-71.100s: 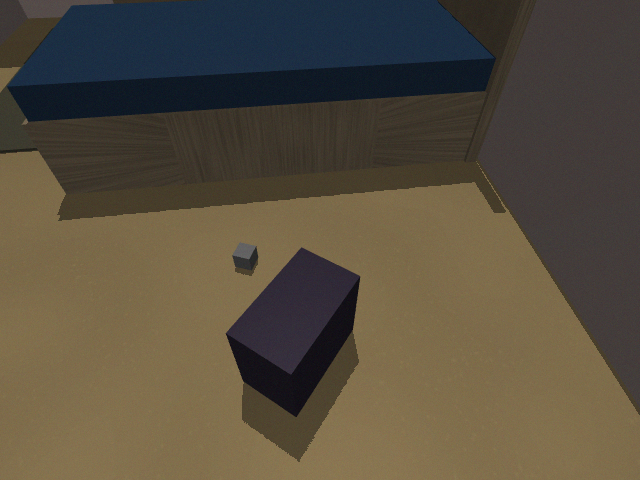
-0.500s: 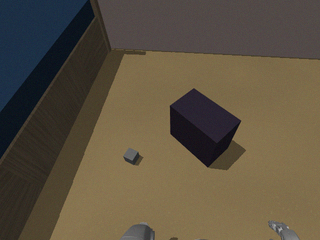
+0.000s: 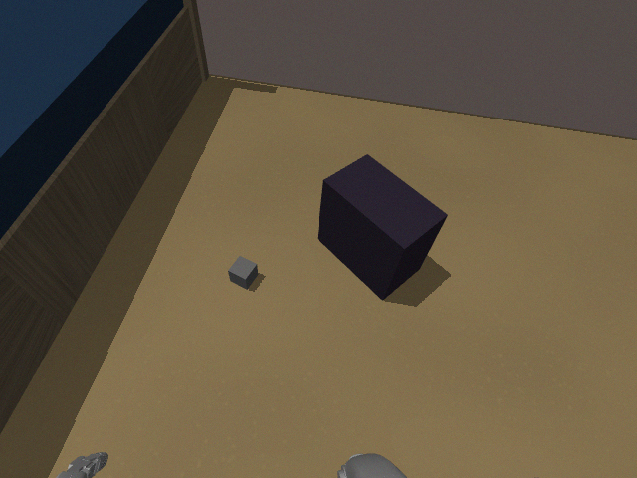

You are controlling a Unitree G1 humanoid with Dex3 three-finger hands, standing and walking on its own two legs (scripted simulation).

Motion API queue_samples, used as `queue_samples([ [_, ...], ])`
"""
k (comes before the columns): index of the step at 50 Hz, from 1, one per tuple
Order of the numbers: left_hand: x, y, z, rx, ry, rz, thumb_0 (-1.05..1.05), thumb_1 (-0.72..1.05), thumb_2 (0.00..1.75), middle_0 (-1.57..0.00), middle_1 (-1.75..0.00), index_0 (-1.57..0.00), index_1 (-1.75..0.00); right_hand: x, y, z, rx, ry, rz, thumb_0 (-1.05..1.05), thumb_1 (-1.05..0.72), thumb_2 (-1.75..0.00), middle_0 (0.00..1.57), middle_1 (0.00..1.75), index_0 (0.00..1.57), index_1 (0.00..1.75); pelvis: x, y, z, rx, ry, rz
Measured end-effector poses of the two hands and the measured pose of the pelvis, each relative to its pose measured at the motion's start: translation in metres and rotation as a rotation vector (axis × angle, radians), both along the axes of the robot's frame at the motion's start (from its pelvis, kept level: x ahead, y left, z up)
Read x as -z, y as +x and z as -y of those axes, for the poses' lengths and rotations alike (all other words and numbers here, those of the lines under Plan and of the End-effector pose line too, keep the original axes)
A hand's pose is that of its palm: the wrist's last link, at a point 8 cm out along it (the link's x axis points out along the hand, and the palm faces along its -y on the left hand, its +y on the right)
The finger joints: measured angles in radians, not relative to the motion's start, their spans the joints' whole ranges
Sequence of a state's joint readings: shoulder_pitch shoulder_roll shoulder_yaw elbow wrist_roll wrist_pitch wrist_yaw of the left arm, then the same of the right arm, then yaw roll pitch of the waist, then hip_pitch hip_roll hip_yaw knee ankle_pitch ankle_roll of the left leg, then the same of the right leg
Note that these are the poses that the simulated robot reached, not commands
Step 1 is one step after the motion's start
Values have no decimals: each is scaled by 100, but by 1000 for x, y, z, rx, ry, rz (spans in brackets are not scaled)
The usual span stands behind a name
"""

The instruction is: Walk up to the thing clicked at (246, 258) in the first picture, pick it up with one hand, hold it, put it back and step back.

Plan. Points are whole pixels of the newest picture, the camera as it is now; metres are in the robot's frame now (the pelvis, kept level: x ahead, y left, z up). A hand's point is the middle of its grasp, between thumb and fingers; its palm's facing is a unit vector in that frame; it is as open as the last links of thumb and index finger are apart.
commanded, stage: step back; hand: left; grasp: from above
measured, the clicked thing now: (243, 272) +0.83 +0.24 -0.73
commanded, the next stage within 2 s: stand in 1.68 s
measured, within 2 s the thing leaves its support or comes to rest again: neither
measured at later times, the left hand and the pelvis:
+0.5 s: hand out of the picture -0.05 +0.25 -0.15, palm faces +0.02 -0.90 -0.44, open 7.4 cm; pelvis -0.17 -0.03 -0.02, yaw +3 degrees
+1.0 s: hand out of the picture -0.20 +0.23 -0.14, palm faces +0.04 -0.92 -0.39, open 7.4 cm; pelvis -0.24 -0.04 +0.00, yaw +1 degrees
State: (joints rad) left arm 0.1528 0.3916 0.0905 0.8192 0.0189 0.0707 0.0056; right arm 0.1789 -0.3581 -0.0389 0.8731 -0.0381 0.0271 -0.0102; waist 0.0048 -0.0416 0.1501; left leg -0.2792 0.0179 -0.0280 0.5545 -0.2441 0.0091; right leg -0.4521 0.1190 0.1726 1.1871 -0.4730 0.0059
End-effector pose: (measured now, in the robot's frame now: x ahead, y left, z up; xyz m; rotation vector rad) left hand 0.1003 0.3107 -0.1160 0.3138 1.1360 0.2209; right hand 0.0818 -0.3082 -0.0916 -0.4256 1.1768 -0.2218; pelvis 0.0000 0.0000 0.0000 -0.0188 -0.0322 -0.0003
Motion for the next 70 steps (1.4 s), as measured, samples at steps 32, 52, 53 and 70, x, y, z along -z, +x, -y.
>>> queue_samples([
  [32,-2,-214,30,-12,14,3,0,90,90,-20,-30,-21,-30,21,-216,17,-22,47,-49,1,-90,-90,20,30,21,30,5,-207,28,-36,18,14],
  [52,-8,-310,27,-62,32,-73,1,90,90,-20,-30,-21,-30,22,-238,34,-24,67,-7,1,-90,-90,20,30,20,30,3,-235,28,-39,10,2],
  [53,-6,-308,22,-62,31,-74,1,90,90,-20,-30,-21,-30,23,-238,30,-23,63,-13,1,-91,-90,20,30,20,30,4,-235,25,-43,18,4],
  [70,-6,-222,24,4,40,-9,0,90,90,-20,-30,-21,-30,32,-220,20,59,84,-22,1,-90,-90,20,30,20,30,7,-200,26,-14,-6,8],
])
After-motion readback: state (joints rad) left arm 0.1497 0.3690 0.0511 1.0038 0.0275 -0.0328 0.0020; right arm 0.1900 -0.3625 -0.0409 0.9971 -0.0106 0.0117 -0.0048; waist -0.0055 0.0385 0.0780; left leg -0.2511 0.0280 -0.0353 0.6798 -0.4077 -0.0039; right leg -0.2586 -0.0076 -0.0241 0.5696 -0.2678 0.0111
